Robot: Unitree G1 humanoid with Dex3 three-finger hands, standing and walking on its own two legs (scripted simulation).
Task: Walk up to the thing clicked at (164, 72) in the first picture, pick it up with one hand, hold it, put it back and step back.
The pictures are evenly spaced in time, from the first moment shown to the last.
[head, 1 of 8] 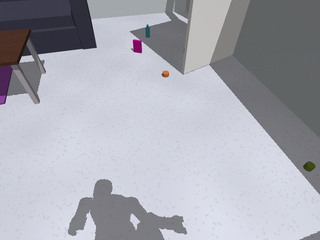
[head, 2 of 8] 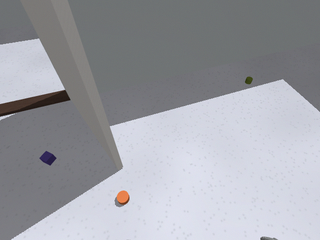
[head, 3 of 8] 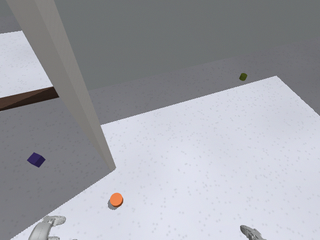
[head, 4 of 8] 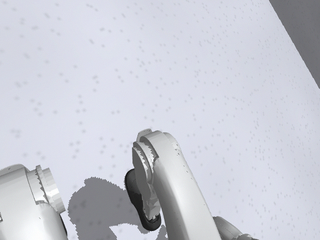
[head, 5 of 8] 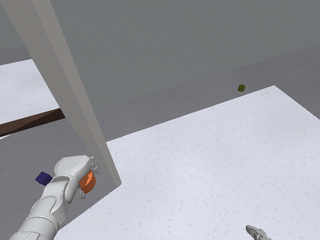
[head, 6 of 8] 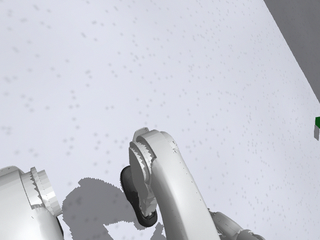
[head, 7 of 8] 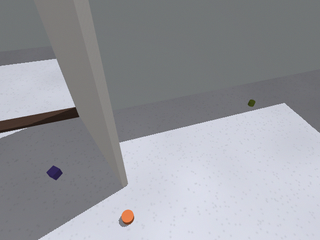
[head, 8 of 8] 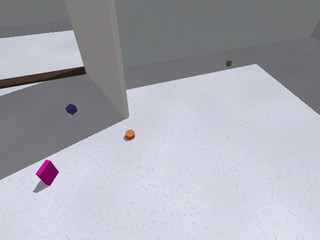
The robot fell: no
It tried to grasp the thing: yes
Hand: left
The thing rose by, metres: 0.69
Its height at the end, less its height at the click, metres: +0.00
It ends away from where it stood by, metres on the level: 0.01
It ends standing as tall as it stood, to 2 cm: yes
